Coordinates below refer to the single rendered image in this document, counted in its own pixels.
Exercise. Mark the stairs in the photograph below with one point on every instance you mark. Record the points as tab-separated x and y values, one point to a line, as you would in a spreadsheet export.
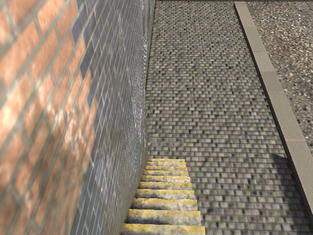
164	203

